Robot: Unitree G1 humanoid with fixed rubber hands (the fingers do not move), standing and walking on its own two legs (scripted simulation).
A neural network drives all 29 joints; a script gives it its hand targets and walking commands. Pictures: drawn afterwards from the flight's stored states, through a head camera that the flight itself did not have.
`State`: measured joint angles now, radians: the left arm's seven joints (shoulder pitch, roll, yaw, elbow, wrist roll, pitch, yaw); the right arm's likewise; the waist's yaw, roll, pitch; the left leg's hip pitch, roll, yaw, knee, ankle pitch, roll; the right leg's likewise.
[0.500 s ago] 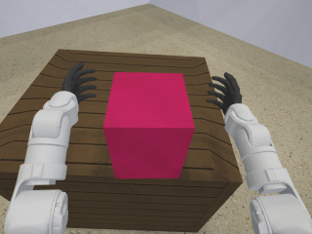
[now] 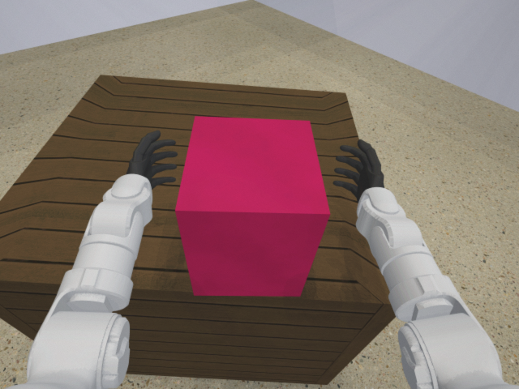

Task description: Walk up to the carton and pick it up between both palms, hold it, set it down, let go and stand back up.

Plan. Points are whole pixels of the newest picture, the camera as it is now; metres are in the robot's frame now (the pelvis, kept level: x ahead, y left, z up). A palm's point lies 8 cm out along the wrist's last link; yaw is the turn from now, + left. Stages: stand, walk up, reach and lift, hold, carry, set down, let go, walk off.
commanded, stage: reach and lift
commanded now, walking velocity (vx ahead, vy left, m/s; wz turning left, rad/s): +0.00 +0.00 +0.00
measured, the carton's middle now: (250, 210) +0.42 +0.00 +0.04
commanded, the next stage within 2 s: none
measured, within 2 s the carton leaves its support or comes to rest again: neither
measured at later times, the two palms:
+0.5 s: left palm (156, 204) +0.41 +0.16 +0.06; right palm (349, 208) +0.40 -0.17 +0.07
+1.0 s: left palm (168, 200) +0.41 +0.14 +0.07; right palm (338, 210) +0.40 -0.15 +0.06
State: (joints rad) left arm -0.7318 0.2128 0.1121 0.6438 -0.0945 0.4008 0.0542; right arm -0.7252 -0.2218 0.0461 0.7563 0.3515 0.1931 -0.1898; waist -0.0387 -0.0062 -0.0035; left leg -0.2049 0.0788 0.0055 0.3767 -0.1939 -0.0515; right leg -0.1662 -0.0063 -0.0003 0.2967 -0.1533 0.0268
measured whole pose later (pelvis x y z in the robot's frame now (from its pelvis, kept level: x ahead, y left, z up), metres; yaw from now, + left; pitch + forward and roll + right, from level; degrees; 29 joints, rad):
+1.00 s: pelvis -0.01 +0.00 -0.01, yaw +0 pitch +12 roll -2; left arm -0.89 0.07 0.18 1.21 0.02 -0.19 0.15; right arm -0.83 -0.06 -0.17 1.16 0.08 -0.15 -0.18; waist -0.02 0.00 -0.13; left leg -0.49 0.07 -0.01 0.49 -0.20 -0.04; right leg -0.44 -0.01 0.00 0.40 -0.16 0.03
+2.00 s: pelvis +0.01 +0.00 +0.00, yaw +1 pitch +2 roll -1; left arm -0.63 -0.12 0.41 0.73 0.38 0.01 0.01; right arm -0.57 0.08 -0.42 0.88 -0.26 -0.24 -0.10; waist -0.01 -0.04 0.02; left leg -0.16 0.07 0.02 0.30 -0.17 -0.04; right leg -0.11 -0.02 -0.03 0.22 -0.13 0.03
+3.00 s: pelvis +0.00 +0.00 +0.00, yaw +2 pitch -1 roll -1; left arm -0.67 -0.09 0.30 0.64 0.31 0.17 0.06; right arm -0.60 0.00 -0.24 0.87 -0.05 -0.16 -0.14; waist -0.03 -0.05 0.01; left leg -0.13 0.07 0.01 0.31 -0.16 -0.04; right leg -0.05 -0.03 -0.07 0.20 -0.12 0.03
